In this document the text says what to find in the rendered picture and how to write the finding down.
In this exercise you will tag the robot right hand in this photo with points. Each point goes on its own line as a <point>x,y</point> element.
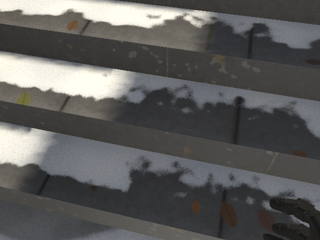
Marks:
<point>303,211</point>

